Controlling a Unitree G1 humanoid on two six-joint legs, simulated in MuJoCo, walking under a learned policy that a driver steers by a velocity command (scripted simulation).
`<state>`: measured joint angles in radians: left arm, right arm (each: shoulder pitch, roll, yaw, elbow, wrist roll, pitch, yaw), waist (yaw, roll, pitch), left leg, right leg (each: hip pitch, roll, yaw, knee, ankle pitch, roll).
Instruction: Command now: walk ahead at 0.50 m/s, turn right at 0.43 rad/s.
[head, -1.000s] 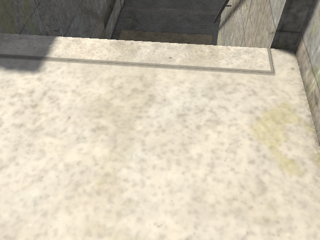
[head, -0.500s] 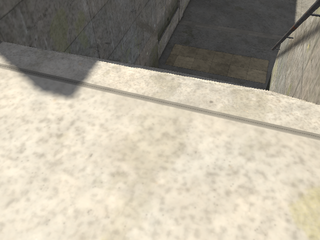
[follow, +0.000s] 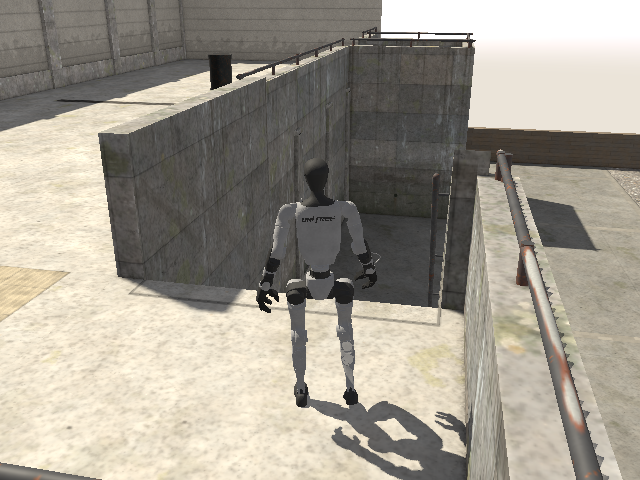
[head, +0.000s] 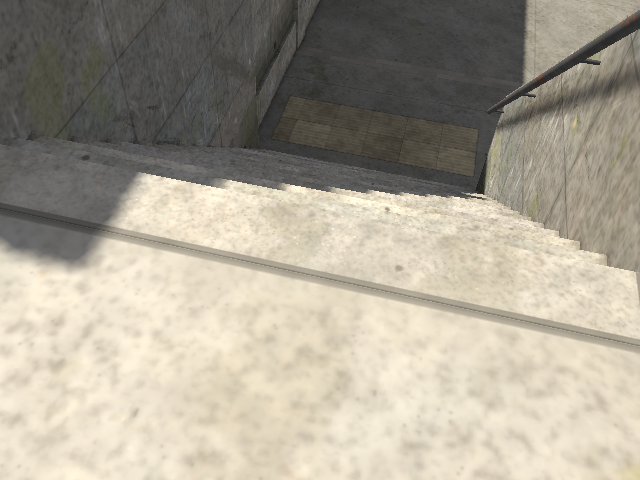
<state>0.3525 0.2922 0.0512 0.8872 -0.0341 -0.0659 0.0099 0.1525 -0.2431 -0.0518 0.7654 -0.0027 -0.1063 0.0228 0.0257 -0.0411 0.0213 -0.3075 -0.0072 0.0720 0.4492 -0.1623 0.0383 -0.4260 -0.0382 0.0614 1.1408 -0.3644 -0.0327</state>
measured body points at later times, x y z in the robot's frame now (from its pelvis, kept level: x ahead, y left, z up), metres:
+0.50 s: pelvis +0.25 -0.08 -0.02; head +0.29 -0.09 +0.43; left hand +0.50 +0.12 -0.11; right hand +0.22 -0.37 -0.15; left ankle +0.11 +0.11 -0.64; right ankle +0.31 -0.17 -0.74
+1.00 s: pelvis +0.48 -0.12 -0.01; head +0.51 -0.13 +0.43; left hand +0.69 +0.09 -0.13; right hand +0.53 -0.42 -0.11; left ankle +0.62 -0.08 -0.74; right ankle +0.34 -0.19 -0.67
